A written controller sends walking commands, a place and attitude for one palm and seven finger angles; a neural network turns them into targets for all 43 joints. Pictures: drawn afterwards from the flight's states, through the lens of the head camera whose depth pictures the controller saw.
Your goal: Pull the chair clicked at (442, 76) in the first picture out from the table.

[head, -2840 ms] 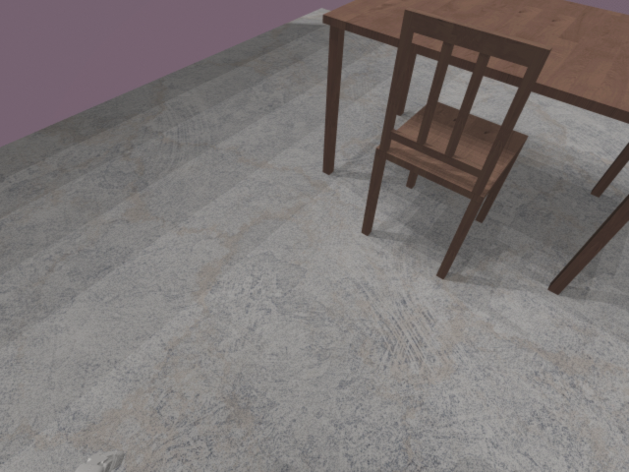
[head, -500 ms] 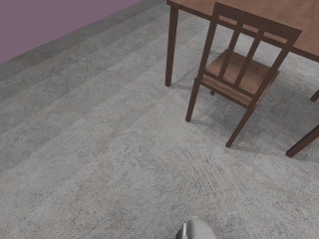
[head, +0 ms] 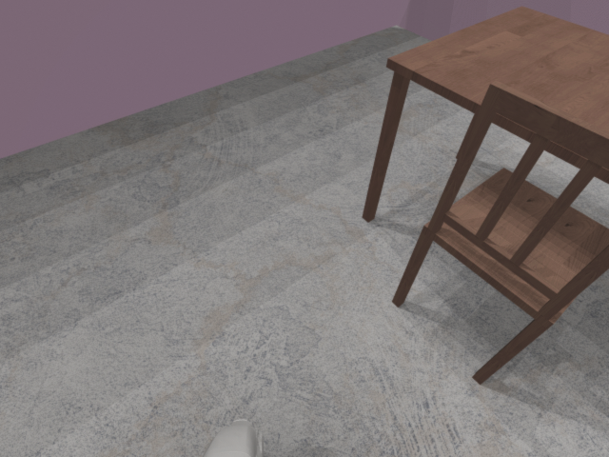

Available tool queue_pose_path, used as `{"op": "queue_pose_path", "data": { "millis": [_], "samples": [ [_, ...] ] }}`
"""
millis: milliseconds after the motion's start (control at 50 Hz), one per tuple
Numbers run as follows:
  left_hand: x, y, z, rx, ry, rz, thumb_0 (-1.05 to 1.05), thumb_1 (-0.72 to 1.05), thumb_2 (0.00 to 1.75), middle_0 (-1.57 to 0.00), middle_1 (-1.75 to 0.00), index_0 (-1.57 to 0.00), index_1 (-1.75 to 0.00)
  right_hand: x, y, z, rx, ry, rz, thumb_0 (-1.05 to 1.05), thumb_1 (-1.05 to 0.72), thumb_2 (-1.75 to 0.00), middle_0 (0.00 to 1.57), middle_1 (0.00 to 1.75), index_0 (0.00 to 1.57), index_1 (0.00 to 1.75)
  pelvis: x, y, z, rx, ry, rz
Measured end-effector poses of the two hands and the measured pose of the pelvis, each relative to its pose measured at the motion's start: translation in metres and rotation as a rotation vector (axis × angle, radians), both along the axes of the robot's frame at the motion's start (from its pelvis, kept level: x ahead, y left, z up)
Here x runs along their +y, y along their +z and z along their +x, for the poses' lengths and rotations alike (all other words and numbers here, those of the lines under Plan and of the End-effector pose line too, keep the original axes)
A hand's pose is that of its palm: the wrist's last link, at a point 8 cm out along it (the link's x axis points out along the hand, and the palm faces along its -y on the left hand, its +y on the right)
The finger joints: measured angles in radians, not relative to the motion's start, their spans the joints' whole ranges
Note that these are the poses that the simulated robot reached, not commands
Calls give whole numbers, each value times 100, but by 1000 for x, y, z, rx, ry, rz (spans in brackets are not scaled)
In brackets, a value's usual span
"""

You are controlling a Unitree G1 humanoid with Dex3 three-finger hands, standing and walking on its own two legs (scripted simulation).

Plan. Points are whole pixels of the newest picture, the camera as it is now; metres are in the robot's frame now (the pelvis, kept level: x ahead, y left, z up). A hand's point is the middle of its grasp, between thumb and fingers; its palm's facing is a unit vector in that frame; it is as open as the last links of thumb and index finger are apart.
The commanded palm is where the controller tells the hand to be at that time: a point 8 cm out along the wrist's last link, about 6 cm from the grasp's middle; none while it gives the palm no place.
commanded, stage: turn to face it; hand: left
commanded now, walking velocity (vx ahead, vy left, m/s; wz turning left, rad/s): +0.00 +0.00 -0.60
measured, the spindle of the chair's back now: (508, 192) +0.68 -0.41 -0.08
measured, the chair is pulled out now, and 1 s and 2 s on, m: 0.00 0.00 0.00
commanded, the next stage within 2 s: take the last steps up to it in 1.26 s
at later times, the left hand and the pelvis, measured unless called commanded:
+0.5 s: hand (185, 438) +0.17 +0.20 -0.17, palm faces -0.18 -0.94 -0.28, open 7.4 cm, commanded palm none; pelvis +0.06 +0.00 -0.01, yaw -16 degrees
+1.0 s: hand (231, 386) +0.26 +0.14 -0.18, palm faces -0.48 -0.85 -0.20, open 7.4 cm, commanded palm none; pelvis +0.07 +0.02 -0.01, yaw -32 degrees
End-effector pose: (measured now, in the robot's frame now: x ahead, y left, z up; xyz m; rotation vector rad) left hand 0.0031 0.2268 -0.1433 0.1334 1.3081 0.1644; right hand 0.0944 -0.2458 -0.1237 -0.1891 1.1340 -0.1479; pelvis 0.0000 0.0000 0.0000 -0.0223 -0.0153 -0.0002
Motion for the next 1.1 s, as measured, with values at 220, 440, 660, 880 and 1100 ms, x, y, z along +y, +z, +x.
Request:
{"op": "queue_pose_path", "data": {
  "millis": [220, 440, 660, 880, 1100],
  "samples": [
    [10, -18, -10, 288, 14, -81, 1, 91, 90, -20, -30, -20, -29, 64, -2, 76, -70, 1, 29, 0, -91, -90, 20, 30, 20, 30, 29, -8, 57, -16, -124, -7],
    [27, 2, 132, 27, -173, 42, 1, 91, 90, -19, -30, -20, -29, 18, -14, 9, -5, -244, 29, -3, -92, -90, 20, 30, 21, 30, 17, -6, 58, -7, -246, 17],
    [-22, 29, 222, -178, -391, 117, 1, 91, 90, -19, -30, -20, -29, -36, -31, -78, 120, -416, 21, 0, -91, -90, 20, 30, 20, 30, -13, -10, 52, -4, -364, 43],
    [-46, 15, 252, -141, -529, 22, 1, 91, 90, -20, -30, -21, -30, -20, -7, -97, 104, -525, -28, 1, -91, -90, 20, 30, 20, 30, -2, -3, 62, 22, -489, 35],
    [-38, 1, 281, -73, -635, -20, 1, 91, 90, -20, -30, -20, -29, 35, 7, -111, 97, -622, -37, 0, -90, -90, 20, 30, 21, 30, 23, 0, 72, 21, -620, 14]
  ]
}}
